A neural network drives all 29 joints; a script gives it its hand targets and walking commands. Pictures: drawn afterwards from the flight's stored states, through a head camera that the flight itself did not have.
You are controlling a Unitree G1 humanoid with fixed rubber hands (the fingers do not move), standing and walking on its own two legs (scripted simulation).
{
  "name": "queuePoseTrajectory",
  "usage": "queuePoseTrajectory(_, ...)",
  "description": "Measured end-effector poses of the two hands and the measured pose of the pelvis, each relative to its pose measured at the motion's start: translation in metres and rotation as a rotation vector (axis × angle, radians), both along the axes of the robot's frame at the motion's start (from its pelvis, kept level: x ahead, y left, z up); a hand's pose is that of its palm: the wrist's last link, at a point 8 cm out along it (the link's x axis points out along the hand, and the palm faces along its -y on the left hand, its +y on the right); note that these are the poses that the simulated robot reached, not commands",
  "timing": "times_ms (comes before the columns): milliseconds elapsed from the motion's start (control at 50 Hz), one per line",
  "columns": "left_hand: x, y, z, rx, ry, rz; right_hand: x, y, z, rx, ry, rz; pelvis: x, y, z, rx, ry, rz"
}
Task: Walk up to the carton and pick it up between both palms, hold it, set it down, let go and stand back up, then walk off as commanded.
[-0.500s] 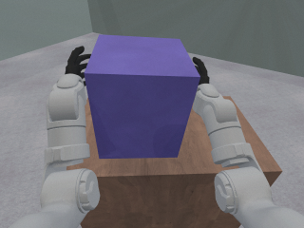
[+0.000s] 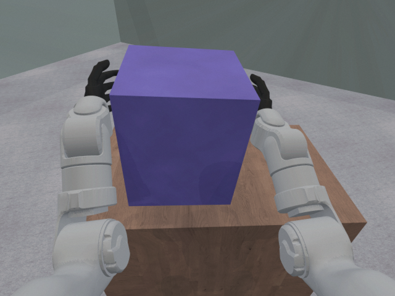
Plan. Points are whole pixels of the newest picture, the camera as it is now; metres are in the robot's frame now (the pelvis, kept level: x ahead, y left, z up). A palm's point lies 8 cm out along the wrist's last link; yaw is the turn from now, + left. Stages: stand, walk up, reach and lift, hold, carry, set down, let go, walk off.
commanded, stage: hold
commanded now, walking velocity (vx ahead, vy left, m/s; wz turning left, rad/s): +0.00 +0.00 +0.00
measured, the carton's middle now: (181, 127) +0.38 +0.00 +0.21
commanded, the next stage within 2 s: set down in 0.56 s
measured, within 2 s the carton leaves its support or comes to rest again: neither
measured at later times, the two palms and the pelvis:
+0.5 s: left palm (97, 103) +0.37 +0.15 +0.28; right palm (260, 114) +0.37 -0.15 +0.24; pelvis +0.00 +0.00 +0.00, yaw +0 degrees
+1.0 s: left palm (98, 88) +0.41 +0.16 +0.28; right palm (252, 104) +0.40 -0.14 +0.25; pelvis +0.02 -0.01 +0.00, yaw +0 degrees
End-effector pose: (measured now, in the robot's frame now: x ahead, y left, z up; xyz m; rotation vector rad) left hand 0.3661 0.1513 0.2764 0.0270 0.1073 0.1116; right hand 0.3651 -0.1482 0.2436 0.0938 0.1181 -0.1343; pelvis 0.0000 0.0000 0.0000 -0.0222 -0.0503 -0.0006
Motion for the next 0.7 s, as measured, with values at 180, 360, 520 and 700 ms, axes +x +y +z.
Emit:
queuePoseTrajectory(180,0.0000,-0.0001,0.0000,0.000,0.000,0.000,0.0000,-0.0001,0.0000,0.000,0.000,0.000,0.0000,0.0000,0.0000,0.000,0.000,0.000)
queuePoseTrajectory(360,0.0000,-0.0001,0.0000,0.000,0.000,0.000,0.0000,-0.0001,0.0000,0.000,0.000,0.000,0.0000,-0.0001,0.0000,0.000,0.000,0.000)
queuePoseTrajectory(520,0.0000,0.0000,0.0000,-0.001,0.000,0.000,0.0000,0.0000,0.0001,-0.001,0.000,0.000,0.0000,-0.0001,0.0000,0.000,0.000,0.000)
queuePoseTrajectory(700,0.0026,0.0000,-0.0005,-0.006,0.002,-0.004,0.0017,-0.0003,0.0006,0.004,0.002,-0.002,0.0008,-0.0007,0.0001,0.001,0.001,0.001)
